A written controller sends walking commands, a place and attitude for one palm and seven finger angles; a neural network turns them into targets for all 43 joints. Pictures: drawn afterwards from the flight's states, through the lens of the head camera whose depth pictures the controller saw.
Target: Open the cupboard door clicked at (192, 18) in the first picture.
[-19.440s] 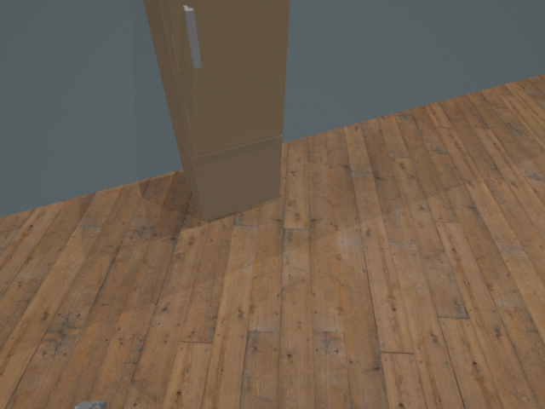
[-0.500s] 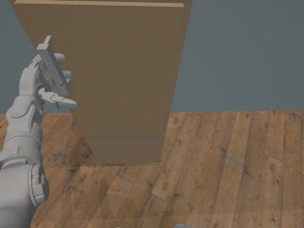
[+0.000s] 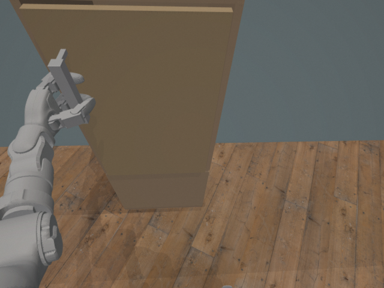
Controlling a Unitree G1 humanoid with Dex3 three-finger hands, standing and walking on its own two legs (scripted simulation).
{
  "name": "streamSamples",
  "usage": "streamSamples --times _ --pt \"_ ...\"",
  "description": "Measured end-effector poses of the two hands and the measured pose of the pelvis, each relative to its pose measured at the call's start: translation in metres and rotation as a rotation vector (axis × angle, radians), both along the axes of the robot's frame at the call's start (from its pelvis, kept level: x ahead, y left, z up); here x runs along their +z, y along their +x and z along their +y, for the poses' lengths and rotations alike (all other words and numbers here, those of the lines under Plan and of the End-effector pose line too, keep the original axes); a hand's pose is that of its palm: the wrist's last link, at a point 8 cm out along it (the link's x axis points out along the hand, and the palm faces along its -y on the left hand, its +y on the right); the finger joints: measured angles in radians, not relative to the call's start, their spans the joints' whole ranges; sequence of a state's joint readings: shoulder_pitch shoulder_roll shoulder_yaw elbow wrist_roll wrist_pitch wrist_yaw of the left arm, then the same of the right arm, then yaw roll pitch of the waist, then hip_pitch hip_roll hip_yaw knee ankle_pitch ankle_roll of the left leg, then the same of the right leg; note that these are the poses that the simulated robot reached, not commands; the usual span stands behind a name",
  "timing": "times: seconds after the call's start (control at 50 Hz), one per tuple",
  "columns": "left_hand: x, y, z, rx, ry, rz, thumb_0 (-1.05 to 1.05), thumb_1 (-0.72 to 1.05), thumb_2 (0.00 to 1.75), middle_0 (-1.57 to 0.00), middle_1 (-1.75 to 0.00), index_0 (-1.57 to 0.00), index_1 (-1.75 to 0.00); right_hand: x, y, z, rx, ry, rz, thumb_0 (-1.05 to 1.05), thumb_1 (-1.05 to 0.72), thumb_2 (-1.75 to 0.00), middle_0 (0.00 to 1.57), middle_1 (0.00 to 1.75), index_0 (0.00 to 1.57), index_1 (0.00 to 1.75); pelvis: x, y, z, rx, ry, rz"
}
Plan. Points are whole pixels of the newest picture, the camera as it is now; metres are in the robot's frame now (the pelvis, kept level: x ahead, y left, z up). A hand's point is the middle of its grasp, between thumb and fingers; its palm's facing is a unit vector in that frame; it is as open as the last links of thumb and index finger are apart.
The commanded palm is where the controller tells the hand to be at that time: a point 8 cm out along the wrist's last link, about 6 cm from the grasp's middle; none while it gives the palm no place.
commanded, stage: close the thumb around the handle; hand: left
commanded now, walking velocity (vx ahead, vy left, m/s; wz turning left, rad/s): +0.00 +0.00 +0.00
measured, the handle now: (74, 88) +0.51 +0.24 +0.12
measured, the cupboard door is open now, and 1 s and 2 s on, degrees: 0 34 44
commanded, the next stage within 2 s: pull the door open along its arc in 0.20 s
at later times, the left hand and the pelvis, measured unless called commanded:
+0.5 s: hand (78, 112) +0.44 +0.22 +0.12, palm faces +0.01 -1.00 +0.01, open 6.0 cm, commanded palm +0.39 +0.27 +0.12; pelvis +0.00 +0.00 +0.00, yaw -1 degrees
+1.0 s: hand (110, 179) +0.29 +0.13 +0.12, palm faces +0.33 -0.94 +0.07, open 6.5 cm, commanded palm +0.21 +0.20 +0.12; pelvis +0.02 -0.01 +0.01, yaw +1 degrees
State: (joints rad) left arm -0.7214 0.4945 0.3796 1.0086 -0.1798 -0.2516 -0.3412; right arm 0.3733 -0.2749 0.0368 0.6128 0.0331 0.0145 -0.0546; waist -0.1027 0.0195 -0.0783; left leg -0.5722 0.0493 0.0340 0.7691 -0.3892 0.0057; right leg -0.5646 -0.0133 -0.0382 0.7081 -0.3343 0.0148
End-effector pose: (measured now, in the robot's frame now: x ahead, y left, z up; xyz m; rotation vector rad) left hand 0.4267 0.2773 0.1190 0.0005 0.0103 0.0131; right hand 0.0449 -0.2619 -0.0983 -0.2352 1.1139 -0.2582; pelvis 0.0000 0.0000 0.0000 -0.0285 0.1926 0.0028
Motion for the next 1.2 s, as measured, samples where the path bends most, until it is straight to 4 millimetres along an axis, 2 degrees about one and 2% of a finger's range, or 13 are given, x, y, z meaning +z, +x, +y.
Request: streamSamples --times 0.1,0.4,0.54,0.64,0.74,0.9,1.0,1.1,1.2 --pt "0.0 0.001 0.0 -0.002 -0.005 0.0 0.01 0.67 0.81 -0.35 -1.31 -0.36 -1.3 0.0 0.003 0.001 0.004 0.001 -0.004 0.01 -0.9 -0.9 0.2 0.3 0.2 0.3 0.0 0.001 0.0 -0.001 0.0 0.0" --pt "-0.001 0.001 -0.003 -0.008 -0.01 0.0 0.01 0.7 0.84 -0.33 -1.33 -0.34 -1.33 0.001 0.001 -0.002 0.006 -0.005 -0.002 0.01 -0.9 -0.9 0.2 0.3 0.2 0.3 -0.001 -0.002 -0.001 0.001 0.001 0.003" --pt "-0.002 -0.013 -0.005 -0.006 -0.009 -0.013 0.0 0.71 0.81 -0.31 -1.33 -0.32 -1.32 0.003 0.004 -0.001 -0.014 0.014 -0.028 0.01 -0.9 -0.9 0.2 0.3 0.2 0.3 0.002 0.002 -0.001 -0.015 0.004 -0.01" --pt "-0.002 -0.036 -0.01 -0.017 -0.011 -0.028 0.0 0.71 0.78 -0.31 -1.33 -0.31 -1.31 0.007 0.021 0.003 -0.01 0.035 -0.092 0.01 -0.9 -0.9 0.2 0.3 0.2 0.3 0.005 0.007 0.0 -0.022 0.007 -0.034" --pt "-0.003 -0.074 -0.023 -0.03 -0.015 -0.045 0.0 0.7 0.75 -0.31 -1.33 -0.28 -1.31 0.015 0.056 0.01 0.028 0.064 -0.207 0.02 -0.9 -0.9 0.2 0.3 0.2 0.3 0.008 0.012 0.001 -0.021 0.011 -0.065" --pt "-0.003 -0.144 -0.071 0.209 -0.084 -0.052 0.01 0.67 0.75 -0.31 -1.32 -0.31 -1.26 0.035 0.133 0.035 0.17 0.124 -0.401 0.02 -0.9 -0.9 0.2 0.3 0.2 0.3 0.01 0.014 -0.003 -0.003 0.019 -0.113" --pt "0.002 -0.178 -0.102 0.319 -0.076 -0.007 0.02 0.65 0.74 -0.31 -1.28 -0.33 -1.28 0.051 0.168 0.052 0.241 0.16 -0.462 0.02 -0.9 -0.9 0.2 0.3 0.2 0.3 0.012 0.017 -0.011 0.008 0.024 -0.147" --pt "0.005 -0.201 -0.125 0.348 -0.046 0.024 0.03 0.63 0.72 -0.32 -1.26 -0.34 -1.3 0.058 0.183 0.058 0.279 0.177 -0.47 0.01 -0.9 -0.9 0.2 0.3 0.2 0.3 0.014 0.02 -0.021 0.017 0.027 -0.178" --pt "0.005 -0.213 -0.139 0.36 -0.04 0.029 0.03 0.62 0.7 -0.33 -1.26 -0.34 -1.31 0.053 0.18 0.048 0.279 0.173 -0.438 0.01 -0.9 -0.9 0.2 0.3 0.2 0.3 0.013 0.023 -0.031 0.024 0.028 -0.197"
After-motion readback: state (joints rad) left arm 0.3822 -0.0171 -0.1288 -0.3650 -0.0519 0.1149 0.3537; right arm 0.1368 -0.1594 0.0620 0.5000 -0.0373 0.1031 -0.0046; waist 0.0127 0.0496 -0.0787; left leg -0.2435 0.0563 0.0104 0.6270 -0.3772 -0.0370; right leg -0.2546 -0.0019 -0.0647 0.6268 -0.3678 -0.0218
